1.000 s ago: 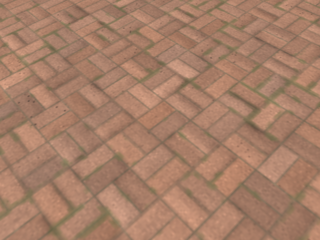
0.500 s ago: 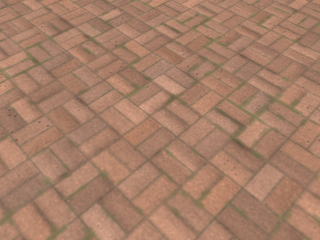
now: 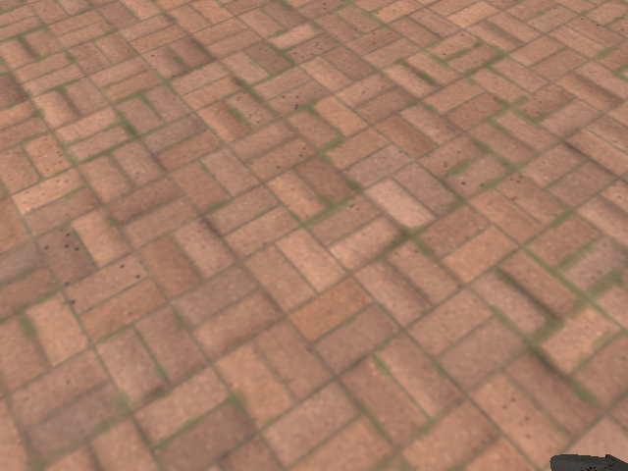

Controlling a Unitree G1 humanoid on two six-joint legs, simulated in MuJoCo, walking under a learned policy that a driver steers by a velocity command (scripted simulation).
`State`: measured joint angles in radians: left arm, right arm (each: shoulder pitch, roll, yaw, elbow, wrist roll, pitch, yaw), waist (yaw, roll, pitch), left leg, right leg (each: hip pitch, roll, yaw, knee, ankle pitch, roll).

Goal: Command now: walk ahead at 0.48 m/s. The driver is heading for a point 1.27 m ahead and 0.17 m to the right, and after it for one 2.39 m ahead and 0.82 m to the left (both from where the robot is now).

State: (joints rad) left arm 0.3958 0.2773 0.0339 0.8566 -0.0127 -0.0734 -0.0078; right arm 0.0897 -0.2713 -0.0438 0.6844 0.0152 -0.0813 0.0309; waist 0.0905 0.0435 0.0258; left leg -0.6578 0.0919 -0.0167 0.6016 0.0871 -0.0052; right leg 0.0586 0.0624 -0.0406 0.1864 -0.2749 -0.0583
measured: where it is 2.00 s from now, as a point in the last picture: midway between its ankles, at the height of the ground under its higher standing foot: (388, 215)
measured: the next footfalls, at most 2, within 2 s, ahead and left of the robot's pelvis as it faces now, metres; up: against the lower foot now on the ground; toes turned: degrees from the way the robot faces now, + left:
left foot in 0.12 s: +0.27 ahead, +0.13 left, +0.00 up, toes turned +1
right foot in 0.66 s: +0.57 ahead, -0.11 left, +0.00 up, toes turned -2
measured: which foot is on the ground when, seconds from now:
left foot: up 0.00-0.10, down 0.12-0.68, up 0.70-1.00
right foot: down 0.00-0.12, up 0.14-0.64, down 0.66-1.00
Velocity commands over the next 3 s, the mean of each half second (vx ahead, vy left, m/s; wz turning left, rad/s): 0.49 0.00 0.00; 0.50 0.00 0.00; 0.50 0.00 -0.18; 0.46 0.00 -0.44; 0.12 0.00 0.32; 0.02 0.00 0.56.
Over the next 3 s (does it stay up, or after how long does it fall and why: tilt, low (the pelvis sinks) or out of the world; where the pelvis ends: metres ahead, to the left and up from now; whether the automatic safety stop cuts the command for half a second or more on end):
stays up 1.28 -0.15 0.00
